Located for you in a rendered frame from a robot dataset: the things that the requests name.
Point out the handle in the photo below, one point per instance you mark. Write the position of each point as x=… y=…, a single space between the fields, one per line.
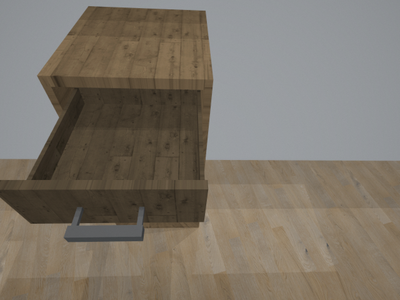
x=104 y=233

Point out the drawer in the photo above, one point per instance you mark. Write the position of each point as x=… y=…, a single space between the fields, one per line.
x=114 y=150

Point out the cabinet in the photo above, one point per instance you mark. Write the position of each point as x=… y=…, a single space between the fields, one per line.
x=137 y=48

